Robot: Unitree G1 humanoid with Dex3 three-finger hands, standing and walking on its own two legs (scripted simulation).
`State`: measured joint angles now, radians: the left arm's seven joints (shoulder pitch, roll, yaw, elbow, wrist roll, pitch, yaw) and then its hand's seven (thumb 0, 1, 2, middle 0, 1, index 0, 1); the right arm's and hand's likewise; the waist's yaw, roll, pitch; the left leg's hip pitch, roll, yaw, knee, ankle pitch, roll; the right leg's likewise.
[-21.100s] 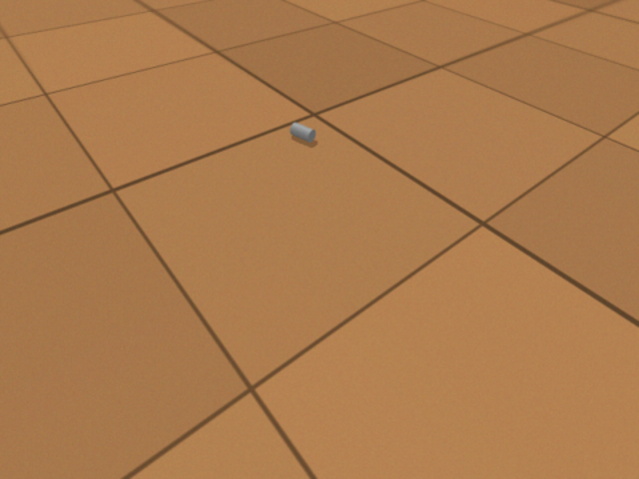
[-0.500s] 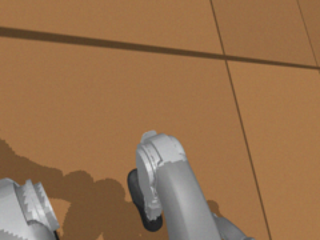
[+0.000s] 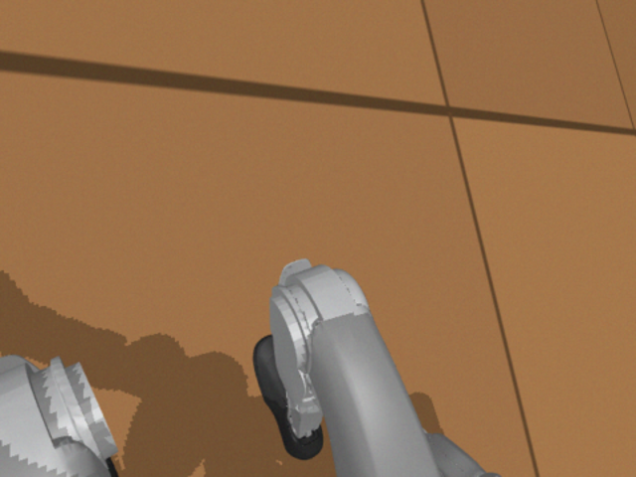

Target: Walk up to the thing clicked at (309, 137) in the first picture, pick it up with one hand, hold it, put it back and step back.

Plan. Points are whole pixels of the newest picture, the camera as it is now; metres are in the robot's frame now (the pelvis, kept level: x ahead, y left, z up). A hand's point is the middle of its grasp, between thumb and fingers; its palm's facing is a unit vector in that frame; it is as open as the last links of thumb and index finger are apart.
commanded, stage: settle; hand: left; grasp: from above
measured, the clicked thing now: out of the picture +0.46 +0.37 -0.26
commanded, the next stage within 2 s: lift in 1.02 s
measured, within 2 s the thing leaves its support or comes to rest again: leaves its support in 0.38 s
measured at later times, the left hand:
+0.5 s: hand out of the picture +0.46 +0.37 -0.20, palm faces -0.38 -0.15 -0.91, open 10.0 cm
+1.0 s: hand out of the picture +0.44 +0.37 -0.11, palm faces -0.44 -0.11 -0.89, open 9.9 cm
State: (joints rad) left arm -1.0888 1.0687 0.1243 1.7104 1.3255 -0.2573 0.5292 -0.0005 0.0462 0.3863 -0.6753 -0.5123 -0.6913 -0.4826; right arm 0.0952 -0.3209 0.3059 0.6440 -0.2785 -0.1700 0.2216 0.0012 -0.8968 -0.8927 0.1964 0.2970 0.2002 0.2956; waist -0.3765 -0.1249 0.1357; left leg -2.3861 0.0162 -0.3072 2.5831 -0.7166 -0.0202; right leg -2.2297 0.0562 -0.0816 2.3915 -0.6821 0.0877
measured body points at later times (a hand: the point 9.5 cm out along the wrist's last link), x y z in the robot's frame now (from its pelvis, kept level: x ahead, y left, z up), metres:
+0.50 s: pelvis +0.00 +0.00 +0.01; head +0.25 +0.14 +0.35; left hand +0.47 +0.38 -0.15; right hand +0.07 -0.26 -0.05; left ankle +0.06 +0.13 -0.26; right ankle +0.12 -0.15 -0.26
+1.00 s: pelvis -0.01 -0.01 +0.03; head +0.22 +0.11 +0.40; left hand +0.46 +0.37 -0.06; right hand +0.09 -0.27 -0.05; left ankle +0.06 +0.13 -0.26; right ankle +0.12 -0.15 -0.26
